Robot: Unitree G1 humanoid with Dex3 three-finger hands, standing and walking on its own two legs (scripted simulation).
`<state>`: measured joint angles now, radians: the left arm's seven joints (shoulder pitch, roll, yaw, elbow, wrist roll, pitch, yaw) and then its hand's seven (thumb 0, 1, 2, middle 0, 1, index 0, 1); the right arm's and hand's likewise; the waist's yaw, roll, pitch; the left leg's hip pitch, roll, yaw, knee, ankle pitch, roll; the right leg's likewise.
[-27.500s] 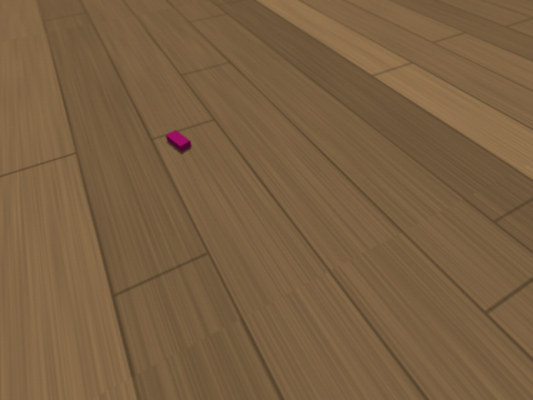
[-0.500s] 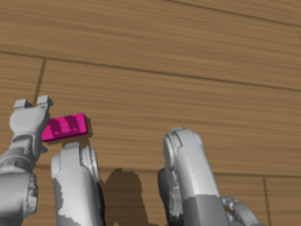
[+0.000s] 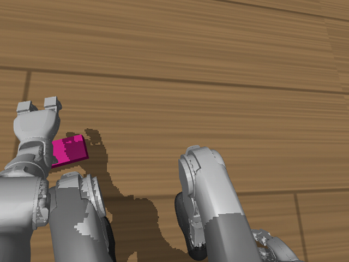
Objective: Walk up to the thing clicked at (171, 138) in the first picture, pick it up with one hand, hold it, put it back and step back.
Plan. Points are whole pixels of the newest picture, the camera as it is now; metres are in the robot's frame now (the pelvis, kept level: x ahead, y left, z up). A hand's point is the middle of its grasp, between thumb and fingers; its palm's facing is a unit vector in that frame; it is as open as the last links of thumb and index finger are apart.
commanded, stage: close in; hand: left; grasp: from above
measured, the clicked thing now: (59, 153) +0.42 +0.24 -0.30
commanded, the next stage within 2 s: rest palm in 0.18 s
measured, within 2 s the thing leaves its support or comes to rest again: neither
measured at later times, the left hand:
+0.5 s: hand (46, 151) +0.41 +0.25 -0.21, palm faces -0.45 -0.05 -0.89, open 14.4 cm
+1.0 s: hand (47, 152) +0.41 +0.26 -0.24, palm faces -0.45 -0.05 -0.89, open 14.2 cm
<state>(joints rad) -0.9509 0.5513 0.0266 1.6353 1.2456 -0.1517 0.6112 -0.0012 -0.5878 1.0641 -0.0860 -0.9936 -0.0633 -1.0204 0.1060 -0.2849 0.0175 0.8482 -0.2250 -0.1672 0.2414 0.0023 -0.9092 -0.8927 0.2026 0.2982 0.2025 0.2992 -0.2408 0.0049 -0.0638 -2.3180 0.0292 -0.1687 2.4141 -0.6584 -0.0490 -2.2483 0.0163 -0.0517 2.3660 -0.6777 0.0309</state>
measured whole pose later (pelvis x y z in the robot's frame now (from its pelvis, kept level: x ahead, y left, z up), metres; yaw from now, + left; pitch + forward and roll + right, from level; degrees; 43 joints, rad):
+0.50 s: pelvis +0.00 +0.00 -0.02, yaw -1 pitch +29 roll -7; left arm -0.91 0.62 0.02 1.71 1.29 -0.23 0.69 0.00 -0.57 1.04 -0.09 -0.96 -0.06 -0.98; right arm 0.08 -0.29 0.05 0.87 -0.28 -0.21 0.27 0.00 -0.91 -0.90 0.20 0.30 0.20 0.30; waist -0.25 -0.04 -0.01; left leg -2.33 0.02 -0.20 2.48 -0.67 -0.05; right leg -2.25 0.02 -0.07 2.41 -0.69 0.04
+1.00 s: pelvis +0.00 +0.01 -0.02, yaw -4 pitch +28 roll -10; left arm -0.91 0.70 -0.02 1.75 1.25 -0.23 0.76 0.00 -0.53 1.00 -0.08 -0.99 -0.07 -1.00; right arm 0.06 -0.29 0.14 0.89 -0.34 -0.32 0.38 0.00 -0.91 -0.90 0.20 0.30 0.20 0.30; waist -0.27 -0.06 0.05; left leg -2.34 0.01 -0.26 2.54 -0.70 -0.06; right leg -2.23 0.04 -0.11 2.42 -0.69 0.05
